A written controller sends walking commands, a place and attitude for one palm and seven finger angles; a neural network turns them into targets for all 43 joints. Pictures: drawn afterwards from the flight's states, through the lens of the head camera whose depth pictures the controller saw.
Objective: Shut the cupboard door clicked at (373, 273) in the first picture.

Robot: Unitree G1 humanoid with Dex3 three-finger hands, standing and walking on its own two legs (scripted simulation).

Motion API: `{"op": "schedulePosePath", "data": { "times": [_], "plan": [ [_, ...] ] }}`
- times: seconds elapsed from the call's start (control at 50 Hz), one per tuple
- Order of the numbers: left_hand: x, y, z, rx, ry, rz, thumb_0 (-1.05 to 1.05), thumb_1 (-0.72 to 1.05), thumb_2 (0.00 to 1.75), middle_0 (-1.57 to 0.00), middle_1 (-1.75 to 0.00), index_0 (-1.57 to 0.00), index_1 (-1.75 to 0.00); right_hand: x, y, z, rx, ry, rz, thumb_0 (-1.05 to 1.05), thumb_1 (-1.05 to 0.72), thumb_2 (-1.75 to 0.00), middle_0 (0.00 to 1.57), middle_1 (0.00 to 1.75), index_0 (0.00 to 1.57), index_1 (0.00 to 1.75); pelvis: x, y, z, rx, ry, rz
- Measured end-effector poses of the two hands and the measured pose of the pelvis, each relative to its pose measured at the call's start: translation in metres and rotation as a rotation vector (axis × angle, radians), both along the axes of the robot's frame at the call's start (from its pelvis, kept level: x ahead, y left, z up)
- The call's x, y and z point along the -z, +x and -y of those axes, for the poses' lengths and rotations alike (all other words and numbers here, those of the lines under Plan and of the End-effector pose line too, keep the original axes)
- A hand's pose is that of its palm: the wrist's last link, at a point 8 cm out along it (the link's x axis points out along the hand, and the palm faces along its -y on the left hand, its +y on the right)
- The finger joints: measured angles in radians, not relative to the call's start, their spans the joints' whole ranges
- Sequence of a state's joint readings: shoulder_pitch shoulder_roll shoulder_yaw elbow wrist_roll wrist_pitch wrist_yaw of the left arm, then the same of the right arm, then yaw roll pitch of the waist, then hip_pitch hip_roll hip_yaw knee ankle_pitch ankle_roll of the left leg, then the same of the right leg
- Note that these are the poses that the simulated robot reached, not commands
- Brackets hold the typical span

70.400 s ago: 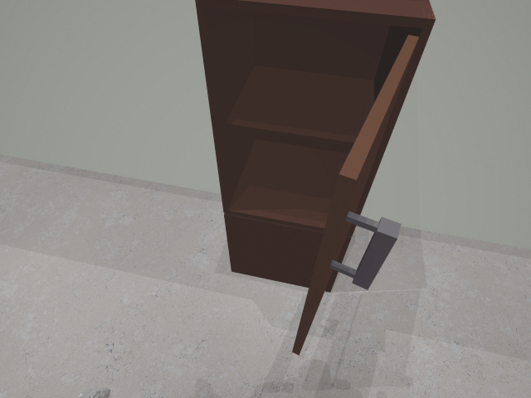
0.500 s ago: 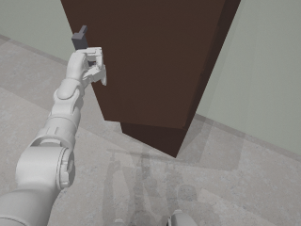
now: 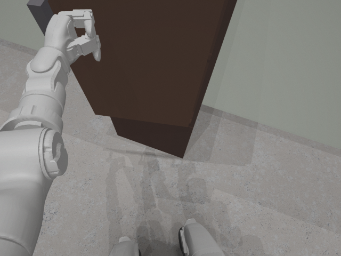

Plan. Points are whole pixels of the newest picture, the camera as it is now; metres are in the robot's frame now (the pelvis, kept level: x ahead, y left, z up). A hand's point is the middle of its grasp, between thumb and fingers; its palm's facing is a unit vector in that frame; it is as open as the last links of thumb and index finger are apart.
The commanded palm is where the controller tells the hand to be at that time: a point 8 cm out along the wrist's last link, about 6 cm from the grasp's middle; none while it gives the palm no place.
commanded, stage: push the door shut along its arc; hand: left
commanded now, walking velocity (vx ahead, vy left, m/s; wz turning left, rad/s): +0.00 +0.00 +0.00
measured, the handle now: (57, 27) +0.61 +0.15 +0.14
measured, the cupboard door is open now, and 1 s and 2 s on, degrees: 13 0 0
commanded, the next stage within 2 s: pull the fist back off the door in 0.64 s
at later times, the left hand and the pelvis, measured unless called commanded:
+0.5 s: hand (104, 27) +0.59 +0.05 +0.14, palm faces -0.37 -0.93 -0.02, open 3.2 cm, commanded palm +0.61 +0.09 +0.14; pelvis +0.01 +0.01 -0.01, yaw +1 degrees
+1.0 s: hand (117, 20) +0.62 +0.03 +0.14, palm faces +0.09 -0.99 -0.05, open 2.9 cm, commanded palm +0.59 +0.06 +0.14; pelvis +0.01 +0.00 -0.02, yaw +1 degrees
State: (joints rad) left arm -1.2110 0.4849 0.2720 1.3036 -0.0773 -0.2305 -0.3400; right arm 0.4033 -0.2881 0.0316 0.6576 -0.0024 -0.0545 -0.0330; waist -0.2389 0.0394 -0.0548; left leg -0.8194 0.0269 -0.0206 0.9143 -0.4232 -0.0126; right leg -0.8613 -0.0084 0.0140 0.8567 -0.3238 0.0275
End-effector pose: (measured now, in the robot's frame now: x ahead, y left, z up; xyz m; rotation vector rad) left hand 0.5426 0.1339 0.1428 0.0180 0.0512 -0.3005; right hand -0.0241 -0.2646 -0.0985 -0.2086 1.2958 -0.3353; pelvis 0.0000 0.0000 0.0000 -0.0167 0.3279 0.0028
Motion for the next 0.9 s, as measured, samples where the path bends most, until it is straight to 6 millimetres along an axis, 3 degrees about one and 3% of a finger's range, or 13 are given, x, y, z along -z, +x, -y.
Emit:
{"op": "schedulePosePath", "data": {
  "times": [0.24,0.76,0.9],
  "plan": [
    [-0.002,0.026,0.011,0.048,0.011,-0.006,0.0,0.9,0.92,-1.29,-1.5,-1.3,-1.5,0.001,-0.021,-0.01,0.027,0.011,-0.103,0.0,-0.91,-0.9,0.2,0.3,0.21,0.3,0.005,0.008,-0.004,-0.001,-0.008,-0.048],
    [-0.002,0.065,0.036,0.115,0.019,-0.008,0.0,1.0,1.0,-1.3,-1.5,-1.3,-1.5,0.005,-0.038,-0.017,0.052,-0.015,-0.193,0.0,-0.91,-0.9,0.2,0.3,0.21,0.3,0.02,0.01,-0.006,-0.018,-0.026,-0.128],
    [0.005,0.058,0.041,-0.29,-0.077,-0.025,-0.02,0.79,0.97,-1.29,-1.5,-1.29,-1.5,0.009,-0.038,-0.032,-0.044,0.087,-0.209,0.0,-0.91,-0.9,0.2,0.3,0.2,0.3,0.022,0.012,-0.005,-0.028,-0.037,-0.154]
  ]
}}
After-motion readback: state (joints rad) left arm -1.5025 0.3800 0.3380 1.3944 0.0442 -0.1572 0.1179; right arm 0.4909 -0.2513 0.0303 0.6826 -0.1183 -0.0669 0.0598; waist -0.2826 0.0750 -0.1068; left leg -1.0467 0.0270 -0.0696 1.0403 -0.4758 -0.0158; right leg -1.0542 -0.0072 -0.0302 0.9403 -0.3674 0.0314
